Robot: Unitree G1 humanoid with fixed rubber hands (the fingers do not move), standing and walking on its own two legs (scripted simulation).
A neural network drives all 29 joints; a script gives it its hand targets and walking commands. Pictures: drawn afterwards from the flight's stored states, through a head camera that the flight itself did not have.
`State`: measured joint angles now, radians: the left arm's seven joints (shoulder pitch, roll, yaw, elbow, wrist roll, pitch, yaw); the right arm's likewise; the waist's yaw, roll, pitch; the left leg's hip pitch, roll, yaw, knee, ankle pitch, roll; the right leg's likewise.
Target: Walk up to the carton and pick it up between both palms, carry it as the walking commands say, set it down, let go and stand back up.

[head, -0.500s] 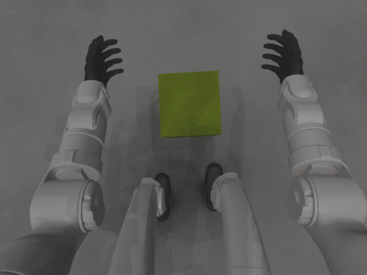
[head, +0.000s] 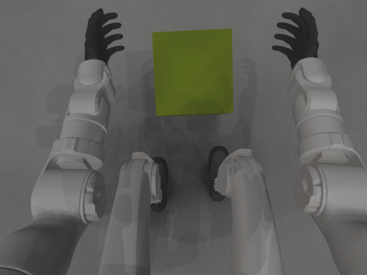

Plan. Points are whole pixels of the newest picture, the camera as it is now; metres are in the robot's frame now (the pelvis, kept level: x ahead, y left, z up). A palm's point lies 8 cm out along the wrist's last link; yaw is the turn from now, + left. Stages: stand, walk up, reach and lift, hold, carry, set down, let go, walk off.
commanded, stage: reach and lift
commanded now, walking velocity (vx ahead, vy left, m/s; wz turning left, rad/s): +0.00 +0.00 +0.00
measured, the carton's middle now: (192, 81) +0.49 -0.02 -0.41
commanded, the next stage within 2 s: none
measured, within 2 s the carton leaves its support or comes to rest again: neither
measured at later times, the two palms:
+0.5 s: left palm (120, 69) +0.50 +0.16 -0.27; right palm (272, 71) +0.49 -0.23 -0.29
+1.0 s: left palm (127, 74) +0.50 +0.16 -0.33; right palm (265, 67) +0.50 -0.22 -0.32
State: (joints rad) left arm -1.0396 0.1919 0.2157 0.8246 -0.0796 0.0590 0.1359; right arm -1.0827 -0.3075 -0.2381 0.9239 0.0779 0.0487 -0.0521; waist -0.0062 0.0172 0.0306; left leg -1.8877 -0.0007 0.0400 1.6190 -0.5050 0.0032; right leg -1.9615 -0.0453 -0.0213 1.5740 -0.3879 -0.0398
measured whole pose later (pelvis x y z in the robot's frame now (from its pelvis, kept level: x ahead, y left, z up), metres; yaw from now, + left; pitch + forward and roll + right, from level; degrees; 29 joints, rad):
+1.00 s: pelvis -0.02 +0.00 -0.16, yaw +0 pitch +33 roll +2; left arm -1.33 0.32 0.03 1.10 -0.29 0.01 0.14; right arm -1.41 -0.42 0.00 1.21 0.29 -0.01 -0.10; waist -0.02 0.02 0.38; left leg -2.17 0.00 0.04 2.22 -0.63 0.01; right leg -2.26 -0.06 -0.02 2.15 -0.46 -0.05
